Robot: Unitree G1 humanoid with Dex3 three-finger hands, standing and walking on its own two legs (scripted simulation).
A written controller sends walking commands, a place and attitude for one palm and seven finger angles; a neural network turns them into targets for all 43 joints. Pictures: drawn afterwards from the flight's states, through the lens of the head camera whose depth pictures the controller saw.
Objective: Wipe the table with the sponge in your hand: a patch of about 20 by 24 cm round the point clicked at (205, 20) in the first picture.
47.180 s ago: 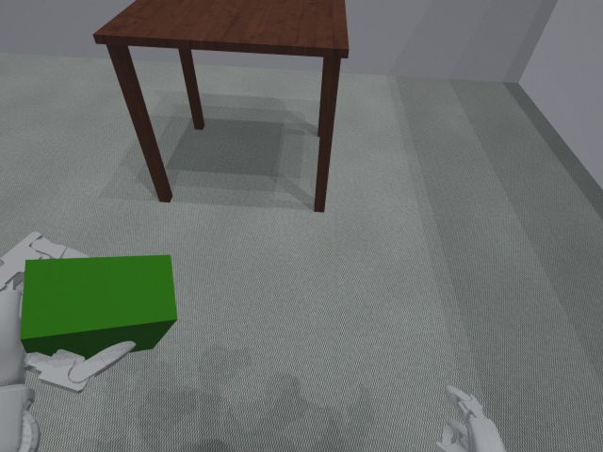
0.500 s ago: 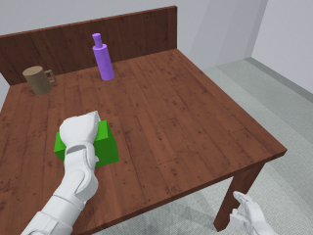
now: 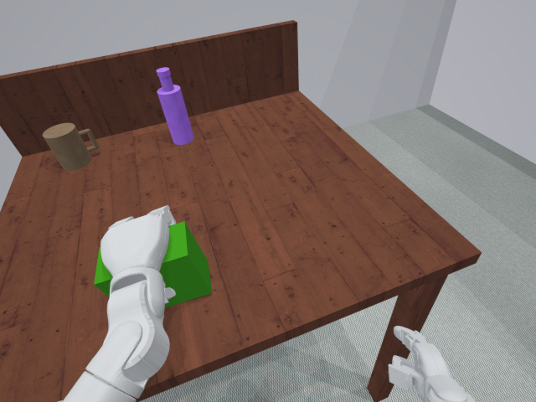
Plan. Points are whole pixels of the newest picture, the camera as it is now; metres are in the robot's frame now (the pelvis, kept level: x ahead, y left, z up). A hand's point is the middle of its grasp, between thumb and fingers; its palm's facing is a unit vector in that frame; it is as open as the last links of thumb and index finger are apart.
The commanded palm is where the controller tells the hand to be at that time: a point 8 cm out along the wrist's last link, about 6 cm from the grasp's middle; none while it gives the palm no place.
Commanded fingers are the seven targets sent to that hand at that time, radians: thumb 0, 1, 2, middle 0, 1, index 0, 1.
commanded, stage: wipe back along the middle lane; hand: left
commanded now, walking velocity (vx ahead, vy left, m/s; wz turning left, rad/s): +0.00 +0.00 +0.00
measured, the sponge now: (163, 276) +0.28 +0.22 +0.06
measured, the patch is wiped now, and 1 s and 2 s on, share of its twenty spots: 0.80 0.80 0.90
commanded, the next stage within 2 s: slide across to the third lane in 0.02 s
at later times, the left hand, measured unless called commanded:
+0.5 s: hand (168, 270) +0.27 +0.19 +0.10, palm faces +0.10 -0.08 -0.99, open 10.4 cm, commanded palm +0.24 +0.15 +0.15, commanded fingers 0.00 0.10 1.30 -1.20 -1.60 -1.20 -1.60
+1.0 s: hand (210, 254) +0.30 +0.13 +0.10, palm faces +0.12 -0.11 -0.99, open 10.4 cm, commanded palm +0.26 +0.12 +0.15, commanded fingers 0.00 0.10 1.30 -1.20 -1.60 -1.20 -1.60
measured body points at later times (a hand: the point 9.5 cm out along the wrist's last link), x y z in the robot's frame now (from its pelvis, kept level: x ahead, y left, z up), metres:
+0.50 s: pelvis -0.01 -0.01 +0.00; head -0.05 -0.07 +0.44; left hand +0.26 +0.19 +0.15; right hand +0.23 -0.21 -0.09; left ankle +0.01 +0.10 -0.73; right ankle -0.02 -0.09 -0.73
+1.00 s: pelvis -0.02 -0.02 +0.00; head -0.07 -0.07 +0.44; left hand +0.29 +0.13 +0.16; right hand +0.23 -0.21 -0.08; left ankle +0.01 +0.10 -0.73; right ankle -0.02 -0.09 -0.73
